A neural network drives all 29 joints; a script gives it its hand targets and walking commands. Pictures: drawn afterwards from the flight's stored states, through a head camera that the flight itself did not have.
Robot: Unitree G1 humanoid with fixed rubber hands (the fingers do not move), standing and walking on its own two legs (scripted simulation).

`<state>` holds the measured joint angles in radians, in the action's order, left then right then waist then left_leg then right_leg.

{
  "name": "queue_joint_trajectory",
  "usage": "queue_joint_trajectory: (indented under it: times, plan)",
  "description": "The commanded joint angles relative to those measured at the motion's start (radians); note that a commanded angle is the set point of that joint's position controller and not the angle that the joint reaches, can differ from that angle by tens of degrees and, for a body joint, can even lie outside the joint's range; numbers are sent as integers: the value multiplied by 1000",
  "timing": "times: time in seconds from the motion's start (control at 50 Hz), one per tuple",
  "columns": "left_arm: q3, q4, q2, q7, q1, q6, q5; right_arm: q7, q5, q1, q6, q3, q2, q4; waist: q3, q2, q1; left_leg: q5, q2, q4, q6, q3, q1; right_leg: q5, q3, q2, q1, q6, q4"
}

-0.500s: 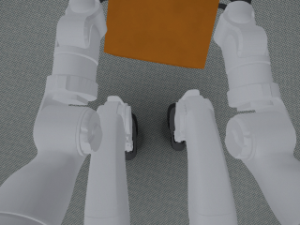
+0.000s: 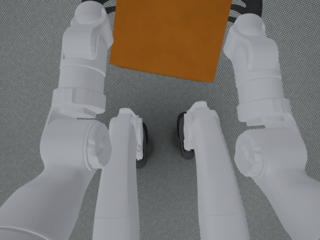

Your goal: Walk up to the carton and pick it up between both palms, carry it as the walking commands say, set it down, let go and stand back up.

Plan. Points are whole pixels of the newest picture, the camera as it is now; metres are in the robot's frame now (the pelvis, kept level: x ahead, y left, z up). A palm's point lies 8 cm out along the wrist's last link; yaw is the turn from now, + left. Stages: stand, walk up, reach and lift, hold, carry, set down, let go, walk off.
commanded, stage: reach and lift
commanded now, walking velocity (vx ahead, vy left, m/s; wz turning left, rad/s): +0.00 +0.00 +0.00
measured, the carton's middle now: (168, 32) +0.52 -0.02 -0.15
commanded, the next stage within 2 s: none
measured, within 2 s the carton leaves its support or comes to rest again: neither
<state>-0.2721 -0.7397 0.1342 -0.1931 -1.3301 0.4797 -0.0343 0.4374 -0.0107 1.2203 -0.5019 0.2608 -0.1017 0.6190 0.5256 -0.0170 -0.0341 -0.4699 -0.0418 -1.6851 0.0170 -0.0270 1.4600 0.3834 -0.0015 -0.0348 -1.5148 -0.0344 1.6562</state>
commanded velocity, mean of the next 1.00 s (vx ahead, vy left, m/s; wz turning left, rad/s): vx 0.00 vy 0.00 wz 0.00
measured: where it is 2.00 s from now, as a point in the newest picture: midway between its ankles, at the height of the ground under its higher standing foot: (163, 148)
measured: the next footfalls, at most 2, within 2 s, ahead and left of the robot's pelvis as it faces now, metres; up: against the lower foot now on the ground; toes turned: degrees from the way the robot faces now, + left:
none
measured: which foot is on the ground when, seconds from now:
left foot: down 0.00-1.00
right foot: down 0.00-1.00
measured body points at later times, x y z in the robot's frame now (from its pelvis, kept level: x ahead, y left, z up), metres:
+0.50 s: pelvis +0.01 +0.00 +0.06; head +0.27 -0.02 +0.42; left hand +0.53 +0.11 +0.02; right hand +0.50 -0.18 +0.02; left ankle +0.16 +0.11 -0.50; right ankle +0.18 -0.10 -0.50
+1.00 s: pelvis +0.01 +0.01 +0.13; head +0.24 +0.00 +0.50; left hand +0.51 +0.12 +0.10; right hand +0.48 -0.17 +0.10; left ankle +0.16 +0.12 -0.50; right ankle +0.18 -0.10 -0.50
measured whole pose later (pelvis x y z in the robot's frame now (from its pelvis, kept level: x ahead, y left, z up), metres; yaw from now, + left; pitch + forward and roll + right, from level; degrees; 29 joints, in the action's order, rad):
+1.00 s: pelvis +0.01 +0.01 +0.13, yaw +0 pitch +3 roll +0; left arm -0.26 -0.65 0.05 -0.18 -1.09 0.47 -0.07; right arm 0.42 0.04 1.02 -0.54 0.26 -0.03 0.52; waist 0.52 0.00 -0.03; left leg -0.35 -0.05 -1.20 0.01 0.00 0.90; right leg 0.28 -0.01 -0.04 -0.94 -0.02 1.16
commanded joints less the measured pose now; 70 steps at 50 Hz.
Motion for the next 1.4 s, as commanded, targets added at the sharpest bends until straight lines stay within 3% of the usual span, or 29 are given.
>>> queue_joint_trajectory:
  times: [0.0, 0.02, 0.06, 0.08, 0.12, 0.18, 0.2, 0.22, 0.26, 0.3, 0.4, 0.42, 0.58, 0.6, 0.64, 0.68, 0.72, 0.76, 0.78, 0.82, 0.86, 0.9, 0.96, 1.02, 1.12, 1.24, 1.3, 1.34, 1.38]
  plan:
    - [592, 409, -1140, 371, -663, -29, 228, -579, -253, 904, 41, -642, 1127, -409, -2809, 6, 43, 253, -123, 255, 13, 79, -724, -218, -44, -101, 956, 39, -238]
    - [545, 322, -1117, 372, -625, -30, 179, -588, -221, 865, 34, -596, 1136, -306, -2643, 2, 75, 160, -107, 285, 19, 87, -656, -113, -39, -97, 844, 41, -249]
    - [513, 235, -1137, 384, -603, -36, 152, -603, -149, 744, 28, -502, 1146, -116, -2385, 8, 5, 16, -94, 332, 13, 98, -553, -7, -18, -78, 752, 33, -291]
    - [515, 293, -1141, 389, -603, -54, 140, -611, -150, 723, 34, -521, 1194, -134, -2446, 3, 54, 48, -98, 344, 18, 84, -591, -26, -28, -81, 802, 32, -311]
    - [518, 230, -1185, 392, -567, -51, 134, -623, -130, 672, 47, -470, 1186, -85, -2361, 40, 3, 34, -94, 366, 8, 97, -618, -17, -10, -84, 738, 22, -328]
    - [518, 186, -1224, 404, -465, -50, 115, -631, -175, 769, 82, -540, 1178, -229, -2469, 49, 74, 102, -104, 378, 10, 77, -683, -66, -13, -87, 826, 28, -339]
    - [517, 159, -1243, 410, -477, -50, 132, -627, -164, 760, 82, -533, 1194, -214, -2466, 11, 37, 86, -107, 378, 15, 89, -660, -57, -20, -88, 838, 29, -357]
    - [558, 276, -1225, 408, -497, -57, 155, -623, -212, 796, 85, -604, 1211, -329, -2626, 1, 72, 153, -111, 370, 19, 85, -707, -128, -36, -89, 959, 34, -354]
    - [583, 314, -1207, 411, -461, -46, 180, -607, -225, 834, 74, -673, 1201, -456, -2787, -36, 73, 258, -123, 377, 20, 83, -778, -232, -48, -96, 1092, 50, -363]
    - [560, 263, -1203, 409, -488, -50, 167, -614, -170, 752, 65, -591, 1192, -302, -2598, -41, 30, 160, -106, 405, 18, 108, -719, -145, -31, -86, 971, 40, -373]
    - [637, 445, -1141, 404, -580, -53, 212, -610, -247, 791, 45, -708, 1226, -412, -2731, -21, 73, 205, -112, 436, 15, 84, -822, -196, -64, -84, 1132, 51, -412]
    - [662, 462, -1175, 404, -559, -36, 227, -606, -231, 772, 38, -694, 1202, -430, -2759, -15, 35, 217, -113, 471, 8, 101, -892, -202, -57, -89, 1154, 44, -439]
    - [453, 132, -1152, 443, -484, -62, 83, -635, -109, 640, 42, -469, 1246, -54, -2170, -14, 54, -66, -72, 574, 30, 102, -654, 99, -87, -51, 968, 36, -568]
    - [455, 127, -1172, 444, -478, -65, 81, -644, -78, 610, 45, -433, 1253, -5, -2126, -16, 23, -83, -72, 599, 30, 117, -663, 87, -55, -59, 918, 33, -569]
    - [411, 15, -1186, 460, -411, -68, 41, -646, -78, 634, 66, -446, 1272, -50, -2068, -13, 82, -70, -75, 602, 30, 87, -624, 88, -74, -53, 972, 39, -590]
    - [511, 172, -1256, 468, -461, -73, 111, -648, -133, 701, 84, -522, 1298, -201, -2308, -13, 36, 69, -91, 592, 24, 95, -766, -57, -84, -67, 1115, 38, -610]
    - [516, 217, -1232, 478, -464, -78, 111, -652, -143, 683, 79, -547, 1323, -215, -2361, -26, 64, 108, -90, 608, 32, 103, -795, -90, -91, -66, 1161, 43, -606]
    - [579, 274, -1271, 478, -449, -67, 149, -650, -166, 740, 89, -604, 1272, -394, -2554, -25, 32, 178, -96, 631, 26, 110, -916, -172, -84, -74, 1297, 35, -609]
    - [573, 281, -1247, 475, -468, -59, 140, -648, -166, 719, 77, -597, 1275, -350, -2521, 7, 43, 155, -99, 642, 20, 100, -906, -149, -86, -69, 1272, 38, -616]
    - [673, 465, -1220, 464, -568, -52, 207, -649, -211, 781, 56, -691, 1265, -467, -2750, 2, 40, 217, -101, 661, 15, 121, -1038, -210, -97, -74, 1383, 39, -628]
    - [679, 453, -1183, 452, -569, -40, 210, -650, -185, 664, 34, -645, 1225, -373, -2655, 30, 3, 241, -88, 698, 3, 130, -1062, -250, -71, -82, 1337, 27, -641]
    - [645, 430, -1209, 441, -489, -39, 195, -658, -185, 629, 28, -655, 1224, -371, -2577, 26, 38, 259, -80, 721, -2, 135, -1082, -248, -73, -78, 1324, 23, -665]
    - [583, 312, -1244, 441, -440, -33, 125, -680, -131, 574, 33, -535, 1199, -225, -2310, 84, 4, 147, -67, 785, -3, 153, -1061, -154, -53, -70, 1177, 11, -711]
    - [489, 169, -1242, 456, -367, -44, 64, -694, -43, 488, 31, -426, 1211, -50, -2130, 42, 4, 37, -52, 827, 3, 149, -981, -35, -48, -64, 1129, 10, -763]
    - [431, 46, -1302, 489, -247, -62, 8, -705, -32, 448, 72, -424, 1306, -35, -1980, 29, 44, 114, -57, 855, 15, 107, -919, -115, -69, -48, 1196, 21, -833]
    - [441, 128, -1330, 513, -278, -92, 12, -706, -5, 391, 105, -372, 1342, -61, -1828, 15, -17, 155, -55, 911, 18, 110, -955, -184, -72, -43, 1263, 24, -892]
    - [364, 41, -1303, 514, -191, -91, -20, -700, 26, 348, 102, -327, 1351, 4, -1611, -18, -5, 109, -41, 940, 31, 117, -904, -149, -71, -31, 1215, 29, -913]
    - [279, -26, -1274, 519, -116, -88, -92, -702, 58, 265, 97, -254, 1384, 76, -1466, -14, 49, 73, -44, 968, 42, 88, -869, -85, -80, -31, 1196, 42, -947]
    - [240, -89, -1272, 522, -40, -61, -107, -705, 126, 133, 76, -162, 1355, 168, -1296, 7, -10, 34, -35, 1023, 32, 96, -882, -69, -48, -32, 1162, 33, -985]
